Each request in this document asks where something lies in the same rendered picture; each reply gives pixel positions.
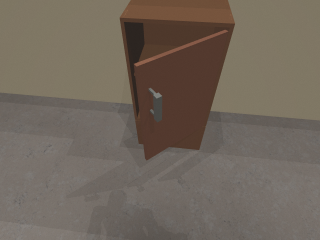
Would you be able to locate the handle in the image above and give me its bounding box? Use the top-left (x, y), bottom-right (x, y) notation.
top-left (148, 88), bottom-right (162, 122)

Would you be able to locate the cupboard door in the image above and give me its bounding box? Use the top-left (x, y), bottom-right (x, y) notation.
top-left (134, 30), bottom-right (229, 160)

